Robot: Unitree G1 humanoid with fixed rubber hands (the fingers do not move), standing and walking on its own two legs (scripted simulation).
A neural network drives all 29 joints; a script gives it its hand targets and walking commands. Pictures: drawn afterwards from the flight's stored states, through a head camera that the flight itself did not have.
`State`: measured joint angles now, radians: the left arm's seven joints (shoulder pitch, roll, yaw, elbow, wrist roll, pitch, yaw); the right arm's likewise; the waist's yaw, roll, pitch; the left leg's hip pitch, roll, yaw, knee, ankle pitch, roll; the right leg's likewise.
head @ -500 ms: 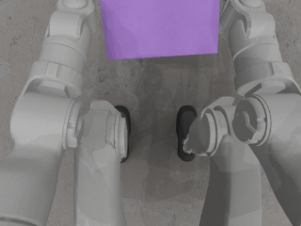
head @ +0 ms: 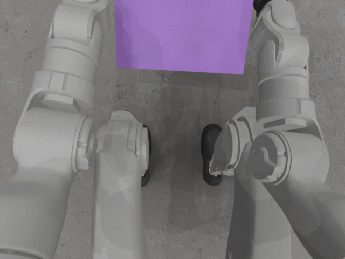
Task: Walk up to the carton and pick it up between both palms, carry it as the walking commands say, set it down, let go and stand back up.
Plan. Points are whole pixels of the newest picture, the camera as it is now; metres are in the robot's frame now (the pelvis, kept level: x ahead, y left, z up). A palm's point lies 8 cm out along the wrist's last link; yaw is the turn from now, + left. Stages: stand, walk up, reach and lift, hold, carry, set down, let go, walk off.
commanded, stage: reach and lift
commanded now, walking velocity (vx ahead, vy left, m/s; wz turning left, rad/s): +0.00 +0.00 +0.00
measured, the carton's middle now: (182, 16) +0.54 +0.00 -0.18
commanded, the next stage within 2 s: none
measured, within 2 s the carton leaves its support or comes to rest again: neither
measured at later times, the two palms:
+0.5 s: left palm out of the picture +0.54 +0.14 -0.03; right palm out of the picture +0.51 -0.15 -0.02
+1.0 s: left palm out of the picture +0.52 +0.14 +0.05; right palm out of the picture +0.50 -0.15 +0.06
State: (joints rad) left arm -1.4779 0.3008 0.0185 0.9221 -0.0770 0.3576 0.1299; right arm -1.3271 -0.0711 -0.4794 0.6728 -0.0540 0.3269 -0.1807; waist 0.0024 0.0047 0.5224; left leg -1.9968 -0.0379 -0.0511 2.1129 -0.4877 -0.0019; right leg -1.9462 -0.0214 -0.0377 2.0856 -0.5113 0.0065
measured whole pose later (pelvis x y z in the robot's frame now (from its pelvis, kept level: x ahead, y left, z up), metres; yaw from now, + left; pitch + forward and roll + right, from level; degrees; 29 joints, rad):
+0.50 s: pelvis -0.01 +0.00 +0.05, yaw -1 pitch +19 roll -3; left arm -1.39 0.25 0.10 0.81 -0.02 0.42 0.10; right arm -1.25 -0.02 -0.48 0.50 -0.10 0.43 -0.18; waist 0.00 0.01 0.52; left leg -1.80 -0.05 -0.07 1.95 -0.48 -0.02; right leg -1.76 0.00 -0.04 1.92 -0.48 0.01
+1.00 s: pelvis -0.01 +0.00 +0.11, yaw +0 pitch +15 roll -3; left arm -1.33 0.23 0.12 0.77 0.01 0.45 0.09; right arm -1.19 0.01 -0.48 0.46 -0.12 0.47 -0.18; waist 0.00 0.02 0.52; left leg -1.57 -0.06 -0.08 1.77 -0.45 -0.02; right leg -1.53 0.01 -0.04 1.73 -0.45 0.01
